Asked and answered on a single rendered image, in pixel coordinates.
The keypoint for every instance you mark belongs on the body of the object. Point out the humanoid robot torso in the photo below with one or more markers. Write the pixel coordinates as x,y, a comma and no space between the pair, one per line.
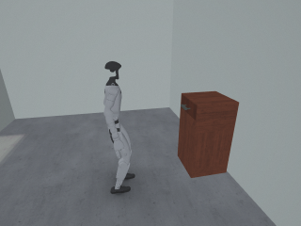
116,107

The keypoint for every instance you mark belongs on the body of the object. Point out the drawer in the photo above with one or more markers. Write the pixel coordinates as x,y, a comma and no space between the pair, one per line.
193,108

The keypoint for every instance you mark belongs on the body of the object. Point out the robot right hand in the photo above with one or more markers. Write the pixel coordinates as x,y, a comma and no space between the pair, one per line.
118,146

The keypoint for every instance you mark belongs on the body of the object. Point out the handle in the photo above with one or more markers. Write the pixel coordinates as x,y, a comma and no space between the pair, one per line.
184,107

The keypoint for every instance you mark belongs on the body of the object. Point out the right robot foot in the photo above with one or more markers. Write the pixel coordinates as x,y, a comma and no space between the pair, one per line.
122,189

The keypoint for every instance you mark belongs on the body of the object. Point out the right robot forearm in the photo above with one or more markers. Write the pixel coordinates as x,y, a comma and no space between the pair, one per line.
111,125

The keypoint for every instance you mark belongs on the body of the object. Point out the cabinet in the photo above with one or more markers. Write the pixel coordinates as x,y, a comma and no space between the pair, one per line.
204,144

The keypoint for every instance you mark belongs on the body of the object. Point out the right robot upper arm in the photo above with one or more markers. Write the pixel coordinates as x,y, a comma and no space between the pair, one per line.
112,94

